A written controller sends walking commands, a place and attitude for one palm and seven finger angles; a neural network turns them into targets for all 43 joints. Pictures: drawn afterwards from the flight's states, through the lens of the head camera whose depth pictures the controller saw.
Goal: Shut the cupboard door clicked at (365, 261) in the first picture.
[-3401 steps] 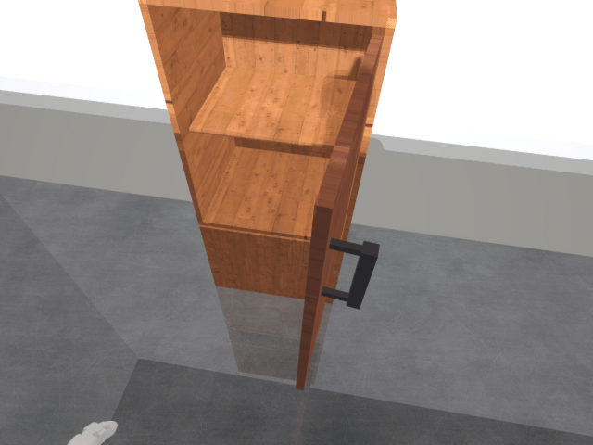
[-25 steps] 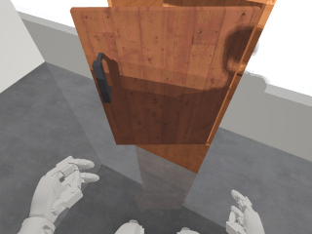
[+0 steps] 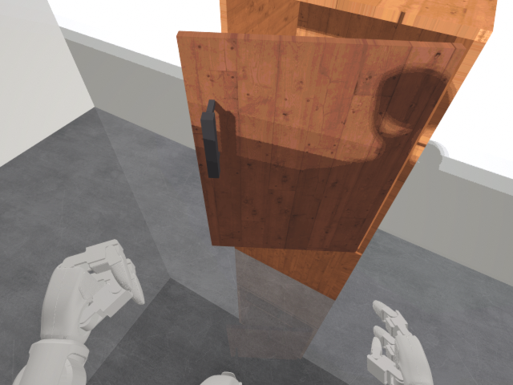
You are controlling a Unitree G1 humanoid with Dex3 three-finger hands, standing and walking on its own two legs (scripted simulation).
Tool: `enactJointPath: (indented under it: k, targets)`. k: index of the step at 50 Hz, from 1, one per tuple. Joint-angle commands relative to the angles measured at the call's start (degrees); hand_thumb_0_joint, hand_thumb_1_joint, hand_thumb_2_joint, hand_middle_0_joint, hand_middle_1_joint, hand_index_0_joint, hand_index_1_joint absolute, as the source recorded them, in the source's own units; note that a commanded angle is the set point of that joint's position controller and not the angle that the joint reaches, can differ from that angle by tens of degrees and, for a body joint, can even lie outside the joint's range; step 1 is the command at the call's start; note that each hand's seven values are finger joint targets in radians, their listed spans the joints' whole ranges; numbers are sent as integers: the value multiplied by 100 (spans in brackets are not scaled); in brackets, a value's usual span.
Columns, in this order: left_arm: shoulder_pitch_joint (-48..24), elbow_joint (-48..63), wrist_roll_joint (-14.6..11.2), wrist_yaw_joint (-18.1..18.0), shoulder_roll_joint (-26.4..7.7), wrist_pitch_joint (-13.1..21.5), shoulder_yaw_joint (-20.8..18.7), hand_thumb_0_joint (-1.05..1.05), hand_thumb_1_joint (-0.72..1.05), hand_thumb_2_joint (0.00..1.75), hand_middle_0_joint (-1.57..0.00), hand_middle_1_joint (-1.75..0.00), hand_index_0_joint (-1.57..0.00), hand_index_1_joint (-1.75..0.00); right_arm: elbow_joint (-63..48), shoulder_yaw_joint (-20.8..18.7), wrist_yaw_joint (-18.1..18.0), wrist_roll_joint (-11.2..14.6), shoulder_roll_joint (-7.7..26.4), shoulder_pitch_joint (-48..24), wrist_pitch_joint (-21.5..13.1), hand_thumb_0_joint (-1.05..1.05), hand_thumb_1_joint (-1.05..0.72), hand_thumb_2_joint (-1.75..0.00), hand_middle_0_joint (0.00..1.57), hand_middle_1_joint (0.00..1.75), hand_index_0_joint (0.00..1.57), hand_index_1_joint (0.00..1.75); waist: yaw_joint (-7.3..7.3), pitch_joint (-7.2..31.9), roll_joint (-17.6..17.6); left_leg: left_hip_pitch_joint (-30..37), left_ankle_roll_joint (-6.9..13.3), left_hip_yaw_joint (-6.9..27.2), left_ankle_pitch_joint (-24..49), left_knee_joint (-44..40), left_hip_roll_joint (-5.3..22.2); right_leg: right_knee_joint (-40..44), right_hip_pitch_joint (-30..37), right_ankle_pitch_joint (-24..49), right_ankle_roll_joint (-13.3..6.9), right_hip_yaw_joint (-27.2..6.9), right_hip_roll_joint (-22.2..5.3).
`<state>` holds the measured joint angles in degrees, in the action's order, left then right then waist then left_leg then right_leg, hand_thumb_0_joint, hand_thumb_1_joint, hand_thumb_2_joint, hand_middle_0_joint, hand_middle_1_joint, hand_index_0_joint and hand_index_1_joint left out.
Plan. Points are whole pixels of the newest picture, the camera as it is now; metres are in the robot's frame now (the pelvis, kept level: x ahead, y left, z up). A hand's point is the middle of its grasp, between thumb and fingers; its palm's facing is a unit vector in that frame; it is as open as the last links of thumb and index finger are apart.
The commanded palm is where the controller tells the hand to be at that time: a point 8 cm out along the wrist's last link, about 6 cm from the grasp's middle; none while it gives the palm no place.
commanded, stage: raise the hand and make a fist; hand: left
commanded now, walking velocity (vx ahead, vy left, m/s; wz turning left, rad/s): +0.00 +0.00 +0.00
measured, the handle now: (212, 140) +0.49 +0.13 +0.10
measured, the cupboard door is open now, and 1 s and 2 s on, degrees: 27 27 27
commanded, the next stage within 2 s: bring the fist close to the handle in 0.64 s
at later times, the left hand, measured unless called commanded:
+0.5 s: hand (151, 287) +0.22 +0.16 +0.10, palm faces +0.04 -1.00 -0.04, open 3.1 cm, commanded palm +0.20 +0.22 +0.11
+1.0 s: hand (169, 246) +0.27 +0.15 +0.11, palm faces +0.06 -1.00 -0.04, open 3.1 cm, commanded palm +0.25 +0.19 +0.11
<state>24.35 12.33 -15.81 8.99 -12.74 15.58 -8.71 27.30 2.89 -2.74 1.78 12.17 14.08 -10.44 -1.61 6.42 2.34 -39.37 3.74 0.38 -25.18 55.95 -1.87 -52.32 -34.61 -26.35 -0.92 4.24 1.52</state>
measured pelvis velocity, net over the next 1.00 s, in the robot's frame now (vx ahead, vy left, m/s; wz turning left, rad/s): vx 0.01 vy -0.05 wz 0.01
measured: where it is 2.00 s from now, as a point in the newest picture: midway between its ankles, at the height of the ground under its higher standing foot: outside the picture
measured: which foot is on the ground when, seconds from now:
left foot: down 0.00-1.00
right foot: down 0.00-1.00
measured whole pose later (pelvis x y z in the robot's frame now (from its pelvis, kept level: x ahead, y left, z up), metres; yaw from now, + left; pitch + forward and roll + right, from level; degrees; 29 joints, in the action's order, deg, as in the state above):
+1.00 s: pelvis +0.01 -0.05 +0.02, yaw +0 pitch +6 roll -1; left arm 10.0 0.0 -16.1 11.3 -13.4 13.1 -10.7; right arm 33.0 2.0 -3.3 2.3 14.9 14.0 -11.4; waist -1.1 4.3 2.5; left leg -32.5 0.3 1.6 -22.8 48.9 -0.6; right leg -47.3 -28.8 -25.2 -4.0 5.0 3.0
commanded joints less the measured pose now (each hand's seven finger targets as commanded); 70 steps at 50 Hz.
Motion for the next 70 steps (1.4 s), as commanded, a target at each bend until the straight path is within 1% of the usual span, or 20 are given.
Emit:
enactJointPath:
  k: [1, 4, 9, 12, 15, 18, 24, 27, 31, 34, 39, 41, 46, 50, 54, 57, 61, 64, 67, 70]
  targets:
    - [-554, 925, 33, 229, -683, -80, -58, 0, 90, 90, -130, -150, -130, -150, -855, -320, -93, 45, 923, -213, -337, 0, -90, -90, 20, 30, 20, 30, 134, 577, 256, 1054, -348, 726, 409, -1509, 280, 793, 43, 614, -108, 0, 52]
    - [-853, 1248, 37, 70, -1073, -69, -485, 0, 90, 90, -130, -150, -130, -150, -830, -279, -125, 20, 900, -254, -377, 0, -90, -90, 20, 30, 20, 30, 33, 735, 299, 1260, -382, 787, 449, -1658, 292, 832, 268, 641, -134, 3, 69]
    - [-1104, 1319, -60, -187, -1054, 181, -669, 0, 90, 90, -130, -150, -130, -150, -689, -208, -95, -21, 848, -382, -481, 0, -90, -90, 20, 30, 20, 30, 12, 616, 518, 1412, -400, 752, 472, -1759, 274, 949, 330, 658, -155, 7, 82]
    - [-1097, 797, -100, -53, -719, 32, -356, 0, 90, 90, -130, -150, -130, -150, -572, -215, -74, 18, 890, -367, -523, 0, -90, -90, 20, 30, 20, 30, 134, 315, 234, 1329, -362, 694, 362, -1801, 267, 1114, 340, 624, -117, 9, 61]
    - [-685, 242, -139, 239, -522, -318, -120, 0, 90, 90, -130, -150, -130, -150, -562, -263, -79, 78, 949, -287, -547, 0, -90, -90, 20, 30, 20, 30, 108, 191, -118, 1179, -292, 576, 378, -1799, 219, 1333, 505, 601, -80, -70, 20]
    - [-848, 413, -149, 345, -734, -495, -250, 0, 90, 90, -130, -150, -130, -150, -617, -284, -112, 84, 965, -311, -552, 0, -90, -90, 20, 30, 20, 30, 63, 248, -214, 1186, -254, 450, 536, -1751, 170, 1481, 654, 582, -55, -179, -25]
    - [-1363, 1234, -75, -147, -1239, 176, -874, 0, 90, 90, -130, -150, -130, -150, -549, -268, -83, -49, 861, -360, -618, 0, -90, -90, 20, 30, 20, 30, -30, 709, 122, 1393, -246, 334, 1035, -1562, 129, 1341, 868, 885, -97, -303, -21]
    - [-1156, 924, -87, -140, -817, 391, -539, 0, 90, 90, -130, -150, -130, -150, -468, -264, -12, -39, 836, -379, -644, 0, -90, -90, 20, 30, 20, 30, 83, 493, 294, 1340, -257, 284, 982, -1465, 109, 1317, 668, 914, -87, -323, -30]
    - [-733, 384, -78, 191, -606, 132, -161, 0, 90, 90, -130, -150, -130, -150, -475, -316, 2, 19, 920, -292, -604, 0, -90, -90, 20, 30, 20, 30, 149, 351, -64, 1123, -213, 213, 971, -1367, 94, 1483, 724, 977, -7, -494, -107]
    - [-682, 281, -130, 356, -805, -184, -318, 0, 90, 90, -130, -150, -130, -150, -541, -342, -56, 54, 939, -266, -540, 0, -90, -90, 20, 30, 20, 30, 113, 354, -457, 978, -190, 187, 990, -1275, 78, 1673, 912, 962, 106, -776, -208]
    - [-1629, 830, -198, 102, -1259, 39, -957, 0, 90, 90, -130, -150, -130, -150, -483, -301, -121, -16, 848, -331, -476, 0, -90, -90, 20, 30, 20, 30, 79, 681, -449, 967, -227, 177, 1248, -1144, 75, 1579, 1253, 1646, 213, -991, -324]
    - [-1921, 588, -168, -7, -1161, 224, -965, 0, 90, 90, -130, -150, -130, -150, -381, -282, -108, -27, 802, -346, -475, 0, -90, -90, 20, 30, 20, 30, 135, 597, -366, 948, -241, 176, 1254, -1121, 81, 1517, 1157, 1715, 194, -964, -320]
    - [-2080, -88, -93, 246, -787, 217, -404, 0, 90, 90, -130, -150, -130, -150, -248, -311, -62, 34, 864, -286, -459, 0, -90, -90, 20, 30, 20, 30, 213, 654, 18, 1096, -222, 150, 1331, -1127, 80, 1448, 1006, 1910, 183, -875, -283]
    - [-2274, -393, -87, 462, -655, -206, -139, 0, 90, 90, -130, -150, -130, -150, -328, -352, -98, 79, 917, -220, -393, 0, -90, -90, 20, 30, 20, 30, 195, 933, -329, 1198, -180, 172, 1487, -1196, 93, 1477, 1203, 2217, 269, -865, -314]
    - [-3054, -390, -61, 110, -1106, -266, -683, 0, 90, 90, -130, -150, -130, -150, -304, -345, -134, 42, 913, -313, -292, 0, -90, -90, 20, 30, 20, 30, 114, 983, -514, 1237, -203, 168, 1539, -1308, 98, 1447, 1280, 2202, 201, -772, -280]
    - [-3091, -261, 36, -203, -727, -47, -479, 0, 90, 90, -130, -150, -130, -150, -334, -337, -57, -11, 812, -364, -276, 0, -90, -90, 20, 30, 20, 30, 25, 1211, -234, 1568, -208, 116, 1812, -1422, 82, 1251, 1278, 2454, 82, -504, -180]
    - [-3530, -636, 292, -386, -434, 43, 5, 0, 90, 90, -130, -150, -130, -150, -223, -339, 30, -18, 831, -305, -195, 0, -90, -90, 20, 30, 20, 30, 195, 998, 65, 1638, -214, 106, 1822, -1426, 123, 1188, 911, 2247, 14, -381, -114]
    - [-3773, -1091, 391, -397, -417, -71, 144, 0, 90, 90, -130, -150, -130, -150, -175, -377, 38, 9, 903, -227, -120, 0, -90, -90, 20, 30, 20, 30, 269, 846, -256, 1587, -203, 163, 1597, -1471, 166, 1295, 774, 1907, 5, -369, -81]
    - [-4336, -1190, 403, -445, -298, -179, 258, 0, 90, 90, -130, -150, -130, -150, -164, -387, 25, 17, 893, -228, -63, 0, -90, -90, 20, 30, 20, 30, 263, 1101, -102, 1747, -216, 168, 1594, -1498, 145, 1302, 814, 1912, -14, -360, -83]
    - [-4887, -1288, 452, -628, -397, -154, 144, 0, 90, 90, -130, -150, -130, -150, -112, -380, 7, 1, 889, -229, 9, 0, -90, -90, 20, 30, 20, 30, 285, 1318, -284, 1814, -226, 185, 1673, -1529, 166, 1280, 890, 1948, -19, -329, -79]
